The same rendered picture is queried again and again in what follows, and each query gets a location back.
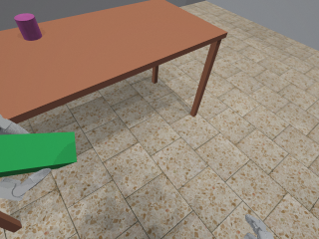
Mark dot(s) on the sponge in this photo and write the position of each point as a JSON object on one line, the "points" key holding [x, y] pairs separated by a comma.
{"points": [[30, 152]]}

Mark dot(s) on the robot right hand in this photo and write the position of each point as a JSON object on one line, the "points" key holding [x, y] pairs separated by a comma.
{"points": [[258, 227]]}

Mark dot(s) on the table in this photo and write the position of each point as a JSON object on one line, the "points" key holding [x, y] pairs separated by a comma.
{"points": [[81, 54]]}

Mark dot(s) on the robot left hand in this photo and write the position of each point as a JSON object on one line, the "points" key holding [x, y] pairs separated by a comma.
{"points": [[14, 189]]}

